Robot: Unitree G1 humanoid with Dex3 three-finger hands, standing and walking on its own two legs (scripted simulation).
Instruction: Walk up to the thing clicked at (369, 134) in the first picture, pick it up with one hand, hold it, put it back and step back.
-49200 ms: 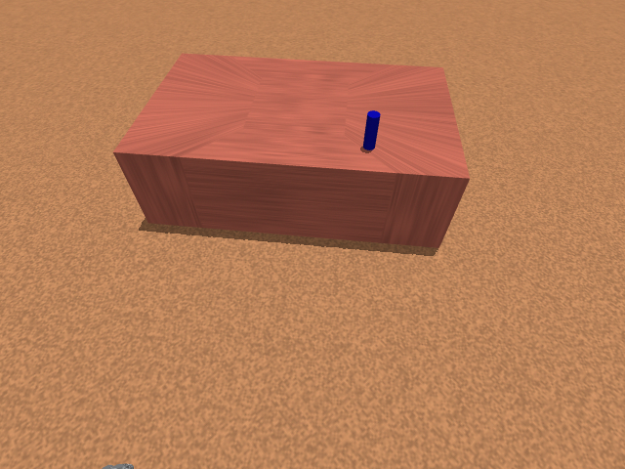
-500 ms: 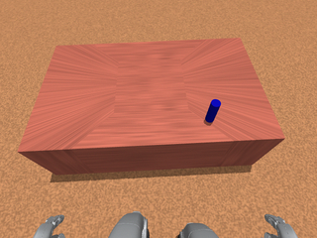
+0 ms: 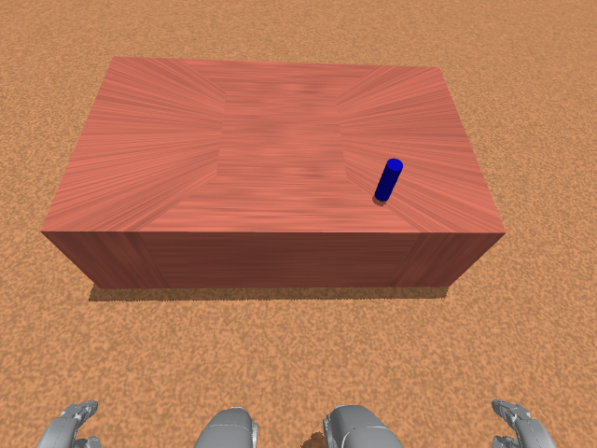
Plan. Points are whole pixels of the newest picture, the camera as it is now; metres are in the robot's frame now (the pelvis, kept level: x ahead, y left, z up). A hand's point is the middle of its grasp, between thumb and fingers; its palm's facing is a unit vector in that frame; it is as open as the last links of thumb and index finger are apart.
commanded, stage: step back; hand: right
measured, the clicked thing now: (388, 180) +0.76 -0.23 -0.31
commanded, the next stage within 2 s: stand in 2.00 s
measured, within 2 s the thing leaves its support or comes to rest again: neither
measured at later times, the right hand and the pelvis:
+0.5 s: hand out of the picture -0.07 -0.29 -0.16, palm faces -0.12 +0.91 -0.40, open 7.4 cm; pelvis -0.16 -0.03 -0.01, yaw +4 degrees
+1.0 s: hand out of the picture -0.22 -0.35 -0.16, palm faces -0.09 +0.92 -0.38, open 7.4 cm; pelvis -0.33 -0.08 +0.00, yaw +3 degrees
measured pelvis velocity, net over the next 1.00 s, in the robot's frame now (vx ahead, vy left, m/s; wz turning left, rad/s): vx -0.33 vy -0.08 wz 0.04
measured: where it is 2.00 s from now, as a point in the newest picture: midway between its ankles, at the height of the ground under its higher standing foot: outside the picture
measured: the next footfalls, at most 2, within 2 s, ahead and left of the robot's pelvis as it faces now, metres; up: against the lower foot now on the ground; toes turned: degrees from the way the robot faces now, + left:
right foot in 0.10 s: -0.03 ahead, -0.16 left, +0.00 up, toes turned +2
left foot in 0.42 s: -0.10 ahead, +0.08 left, +0.00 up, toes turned +2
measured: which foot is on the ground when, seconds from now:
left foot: down 0.00-0.14, up 0.16-0.40, down 0.42-0.80, up 0.82-1.00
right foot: up 0.00-0.08, down 0.10-0.44, up 0.46-0.74, down 0.76-1.00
